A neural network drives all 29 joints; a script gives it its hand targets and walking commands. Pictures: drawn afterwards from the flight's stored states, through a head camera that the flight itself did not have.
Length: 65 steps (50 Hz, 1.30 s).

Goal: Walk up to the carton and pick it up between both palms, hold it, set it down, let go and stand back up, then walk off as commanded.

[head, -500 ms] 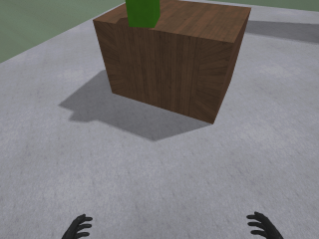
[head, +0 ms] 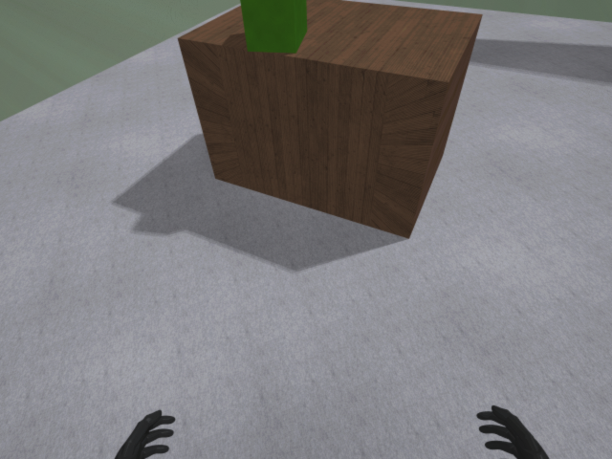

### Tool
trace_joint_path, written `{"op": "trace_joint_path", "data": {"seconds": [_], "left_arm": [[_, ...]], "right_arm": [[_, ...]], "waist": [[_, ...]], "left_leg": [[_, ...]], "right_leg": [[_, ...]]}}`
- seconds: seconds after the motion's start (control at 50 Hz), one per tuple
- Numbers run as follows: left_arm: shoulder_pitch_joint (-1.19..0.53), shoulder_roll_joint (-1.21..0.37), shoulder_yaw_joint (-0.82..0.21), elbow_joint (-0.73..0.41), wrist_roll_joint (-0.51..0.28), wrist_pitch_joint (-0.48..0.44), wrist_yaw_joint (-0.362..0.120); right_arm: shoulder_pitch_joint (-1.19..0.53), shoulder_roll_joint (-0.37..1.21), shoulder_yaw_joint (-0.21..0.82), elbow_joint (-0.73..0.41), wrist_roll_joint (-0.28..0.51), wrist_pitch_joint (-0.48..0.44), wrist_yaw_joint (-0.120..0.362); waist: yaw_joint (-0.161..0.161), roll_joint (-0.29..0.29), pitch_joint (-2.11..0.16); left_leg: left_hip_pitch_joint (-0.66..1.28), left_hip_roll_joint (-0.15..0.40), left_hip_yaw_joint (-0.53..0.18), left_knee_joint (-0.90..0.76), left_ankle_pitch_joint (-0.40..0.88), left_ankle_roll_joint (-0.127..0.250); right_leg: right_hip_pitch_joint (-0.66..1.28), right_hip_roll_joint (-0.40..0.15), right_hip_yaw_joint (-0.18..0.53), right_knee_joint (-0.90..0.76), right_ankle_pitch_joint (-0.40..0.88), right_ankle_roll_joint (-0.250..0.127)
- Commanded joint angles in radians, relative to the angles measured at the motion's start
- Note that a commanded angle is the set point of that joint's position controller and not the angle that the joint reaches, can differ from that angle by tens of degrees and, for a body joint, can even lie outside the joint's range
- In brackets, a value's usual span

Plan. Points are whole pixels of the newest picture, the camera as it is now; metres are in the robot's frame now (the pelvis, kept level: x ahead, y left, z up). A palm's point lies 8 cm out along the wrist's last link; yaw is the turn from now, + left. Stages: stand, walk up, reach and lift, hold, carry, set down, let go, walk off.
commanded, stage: stand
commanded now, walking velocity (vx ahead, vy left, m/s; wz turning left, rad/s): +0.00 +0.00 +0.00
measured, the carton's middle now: (276, 14) +1.57 +0.13 +0.05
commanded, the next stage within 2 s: walk up in 0.56 s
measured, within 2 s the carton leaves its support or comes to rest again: neither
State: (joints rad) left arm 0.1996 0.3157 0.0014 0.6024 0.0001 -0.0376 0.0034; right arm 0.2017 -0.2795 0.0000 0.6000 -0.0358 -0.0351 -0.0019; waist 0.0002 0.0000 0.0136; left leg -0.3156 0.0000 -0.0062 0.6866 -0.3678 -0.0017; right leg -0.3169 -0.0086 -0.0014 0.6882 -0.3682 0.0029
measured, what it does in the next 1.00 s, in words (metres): stands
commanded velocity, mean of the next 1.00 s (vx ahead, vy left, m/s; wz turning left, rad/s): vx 0.00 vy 0.00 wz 0.00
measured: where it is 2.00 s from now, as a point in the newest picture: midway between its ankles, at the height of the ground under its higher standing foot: (303, 430)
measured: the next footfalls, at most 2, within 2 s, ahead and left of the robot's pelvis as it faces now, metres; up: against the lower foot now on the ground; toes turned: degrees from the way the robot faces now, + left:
right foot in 1.36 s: +0.34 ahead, -0.08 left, +0.00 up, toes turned -11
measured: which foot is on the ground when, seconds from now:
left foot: down 0.00-1.00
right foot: down 0.00-1.00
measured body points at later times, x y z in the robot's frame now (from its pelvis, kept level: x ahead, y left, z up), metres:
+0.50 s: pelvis +0.00 +0.00 +0.00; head +0.00 +0.00 +0.45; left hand +0.16 +0.27 -0.07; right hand +0.16 -0.26 -0.08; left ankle +0.00 +0.12 -0.72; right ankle +0.00 -0.12 -0.72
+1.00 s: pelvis +0.02 +0.01 +0.00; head +0.02 +0.01 +0.45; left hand +0.15 +0.34 -0.07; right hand +0.17 -0.29 -0.07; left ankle +0.00 +0.12 -0.72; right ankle +0.00 -0.12 -0.72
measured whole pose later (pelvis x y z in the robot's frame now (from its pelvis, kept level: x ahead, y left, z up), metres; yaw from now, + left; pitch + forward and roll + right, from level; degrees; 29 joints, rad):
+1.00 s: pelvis +0.02 +0.01 +0.00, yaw -1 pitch +1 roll +0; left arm 0.33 0.47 0.05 0.63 0.00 -0.09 -0.01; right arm 0.22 -0.40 -0.02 0.60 -0.07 -0.05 0.07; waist -0.01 0.00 -0.02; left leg -0.31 -0.01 0.02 0.70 -0.45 0.01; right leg -0.33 -0.01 0.04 0.70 -0.39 -0.01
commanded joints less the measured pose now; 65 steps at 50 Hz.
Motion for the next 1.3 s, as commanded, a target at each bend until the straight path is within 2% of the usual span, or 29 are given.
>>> {"op": "trace_joint_path", "data": {"seconds": [0.0,0.34,0.72,0.74,0.76,0.78,0.8,0.82,0.86,0.9,0.94,0.96,0.98,1.0,1.02,1.04,1.06,1.08,1.1,1.12,1.16,1.18,1.22,1.24,1.26,1.28], "left_arm": [[-0.045,0.200,0.082,-0.038,0.029,-0.030,0.007],[-0.043,0.216,0.086,-0.026,0.029,-0.030,0.009],[-0.051,0.215,0.081,-0.017,0.029,-0.033,0.005],[0.114,0.343,0.131,0.010,0.016,-0.047,-0.011],[0.135,0.375,0.149,0.018,0.017,-0.055,-0.017],[0.133,0.382,0.159,0.020,0.020,-0.059,-0.020],[0.123,0.373,0.157,0.020,0.022,-0.063,-0.022],[0.120,0.374,0.156,0.015,0.023,-0.072,-0.021],[0.136,0.370,0.155,0.013,0.015,-0.088,-0.016],[0.163,0.385,0.158,0.022,0.002,-0.092,-0.013],[0.187,0.406,0.161,0.035,-0.003,-0.084,-0.014],[0.179,0.404,0.160,0.036,-0.004,-0.078,-0.015],[0.151,0.396,0.156,0.029,-0.006,-0.072,-0.016],[0.101,0.370,0.145,0.011,-0.006,-0.068,-0.019],[-0.001,0.302,0.115,-0.029,-0.012,-0.067,-0.023],[-0.026,0.276,0.095,-0.048,-0.008,-0.072,-0.015],[-0.029,0.295,0.084,-0.050,-0.002,-0.076,-0.007],[-0.034,0.307,0.076,-0.047,0.000,-0.078,-0.005],[-0.016,0.301,0.072,-0.040,-0.012,-0.080,-0.006],[-0.011,0.284,0.071,-0.040,-0.024,-0.078,-0.012],[-0.022,0.272,0.072,-0.056,-0.028,-0.077,-0.023],[-0.033,0.268,0.069,-0.063,-0.025,-0.078,-0.028],[-0.018,0.267,0.075,-0.052,-0.019,-0.080,-0.035],[0.059,0.271,0.091,-0.017,-0.012,-0.075,-0.035],[0.166,0.281,0.111,0.029,-0.007,-0.068,-0.030],[0.267,0.298,0.130,0.063,-0.002,-0.060,-0.020]], "right_arm": [[-0.070,-0.236,-0.099,-0.025,0.016,-0.036,-0.005],[-0.060,-0.244,-0.098,-0.016,0.016,-0.037,-0.005],[-0.064,-0.253,-0.097,-0.006,0.017,-0.033,-0.003],[-0.007,-0.378,-0.153,-0.042,-0.043,-0.044,0.050],[-0.018,-0.384,-0.161,-0.054,-0.054,-0.042,0.067],[-0.023,-0.375,-0.167,-0.064,-0.055,-0.039,0.077],[-0.023,-0.356,-0.167,-0.067,-0.051,-0.039,0.084],[-0.018,-0.339,-0.165,-0.072,-0.047,-0.043,0.088],[-0.005,-0.315,-0.156,-0.067,-0.038,-0.057,0.088],[-0.007,-0.319,-0.151,-0.061,-0.022,-0.062,0.085],[-0.051,-0.317,-0.145,-0.076,-0.014,-0.060,0.082],[-0.058,-0.321,-0.143,-0.073,-0.014,-0.061,0.082],[-0.032,-0.330,-0.144,-0.067,-0.016,-0.062,0.082],[0.032,-0.353,-0.152,-0.048,-0.023,-0.064,0.077],[0.143,-0.411,-0.172,-0.012,-0.029,-0.070,0.069],[0.209,-0.451,-0.181,0.011,-0.018,-0.071,0.061],[0.240,-0.449,-0.182,0.022,-0.005,-0.069,0.056],[0.234,-0.436,-0.173,0.034,-0.002,-0.064,0.054],[0.216,-0.411,-0.164,0.038,-0.009,-0.058,0.053],[0.204,-0.378,-0.151,0.035,-0.013,-0.051,0.053],[0.167,-0.365,-0.141,0.012,-0.004,-0.044,0.057],[0.130,-0.371,-0.140,-0.006,-0.001,-0.044,0.060],[0.069,-0.382,-0.137,-0.033,0.007,-0.046,0.072],[0.039,-0.391,-0.138,-0.038,0.012,-0.048,0.076],[0.023,-0.397,-0.140,-0.047,0.012,-0.047,0.076],[0.016,-0.381,-0.136,-0.058,0.009,-0.045,0.073]], "waist": [[0.006,-0.012,-0.078],[0.002,-0.010,-0.074],[0.003,-0.021,-0.044],[-0.022,0.054,-0.113],[-0.020,0.032,-0.044],[-0.026,0.000,0.017],[-0.032,-0.001,0.044],[-0.037,-0.003,0.068],[-0.034,-0.023,0.009],[-0.018,-0.064,-0.082],[-0.003,-0.097,-0.093],[-0.003,-0.088,-0.090],[-0.026,-0.052,-0.086],[-0.065,0.014,-0.073],[-0.145,0.195,-0.029],[-0.171,0.207,0.024],[-0.183,0.144,0.016],[-0.168,0.095,0.002],[-0.150,0.103,-0.024],[-0.147,0.131,-0.030],[-0.142,0.187,0.008],[-0.130,0.198,0.037],[-0.089,0.185,0.064],[-0.033,0.194,0.043],[0.026,0.186,0.005],[0.082,0.151,-0.037]], "left_leg": [[0.009,0.078,-0.098,-0.083,0.271,0.078],[0.019,0.080,-0.101,-0.093,0.275,0.078],[0.006,0.079,-0.107,-0.115,0.215,0.074],[0.025,0.089,-0.140,-0.068,-0.289,0.110],[-0.044,0.076,-0.201,-0.061,-0.461,0.123],[-0.092,0.071,-0.215,-0.067,-0.516,0.126],[-0.113,0.058,-0.196,-0.061,-0.500,0.119],[-0.134,0.053,-0.181,-0.038,-0.449,0.116],[-0.126,0.053,-0.128,0.003,-0.244,0.100],[-0.120,0.047,-0.083,0.004,-0.128,0.085],[-0.164,0.026,-0.043,-0.030,-0.086,0.065],[-0.144,0.021,-0.035,-0.070,-0.082,0.063],[-0.060,0.026,-0.063,-0.119,-0.101,0.070],[0.108,0.063,-0.165,-0.209,-0.197,0.093],[0.411,0.197,-0.388,-0.387,-0.335,0.150],[0.540,0.372,-0.546,-0.426,-0.153,0.183],[0.613,0.411,-0.533,-0.373,0.174,0.201],[0.608,0.386,-0.448,-0.318,0.421,0.195],[0.622,0.324,-0.325,-0.270,0.616,0.172],[0.624,0.265,-0.226,-0.244,0.688,0.148],[0.539,0.197,-0.129,-0.264,0.652,0.148],[0.452,0.174,-0.078,-0.287,0.600,0.153],[0.244,0.154,0.005,-0.312,0.448,0.149],[0.114,0.145,0.037,-0.278,0.430,0.144],[0.024,0.140,0.054,-0.198,0.481,0.137],[-0.043,0.136,0.060,-0.066,0.537,0.121]], "right_leg": [[0.042,-0.083,0.072,-0.087,0.250,-0.076],[0.044,-0.084,0.077,-0.089,0.262,-0.077],[0.032,-0.085,0.081,-0.119,0.198,-0.076],[-0.034,-0.134,0.255,-0.115,-0.271,-0.142],[-0.107,-0.142,0.329,-0.134,-0.473,-0.161],[-0.163,-0.146,0.346,-0.152,-0.536,-0.161],[-0.182,-0.150,0.365,-0.182,-0.550,-0.160],[-0.175,-0.161,0.384,-0.196,-0.531,-0.159],[-0.038,-0.186,0.395,-0.183,-0.352,-0.165],[0.126,-0.202,0.401,-0.198,-0.181,-0.170],[0.226,-0.221,0.417,-0.188,-0.035,-0.185],[0.223,-0.212,0.389,-0.158,0.017,-0.186],[0.128,-0.198,0.354,-0.112,0.008,-0.180],[-0.100,-0.144,0.282,-0.024,-0.060,-0.147],[-0.477,0.006,0.065,0.216,-0.045,-0.075],[-0.714,0.076,-0.026,0.374,-0.137,-0.045],[-0.756,0.039,0.002,0.379,-0.168,-0.037],[-0.725,0.018,0.008,0.381,-0.167,-0.031],[-0.690,0.010,-0.006,0.363,-0.155,-0.024],[-0.657,-0.004,-0.026,0.308,-0.137,-0.015],[-0.580,0.006,-0.085,0.169,-0.048,-0.006],[-0.503,-0.003,-0.116,0.067,0.044,-0.004],[-0.239,-0.005,-0.157,-0.097,0.242,-0.011],[-0.030,0.022,-0.174,-0.125,0.333,-0.022],[0.161,0.054,-0.193,-0.113,0.397,-0.028],[0.302,0.060,-0.176,-0.067,0.374,-0.041]]}}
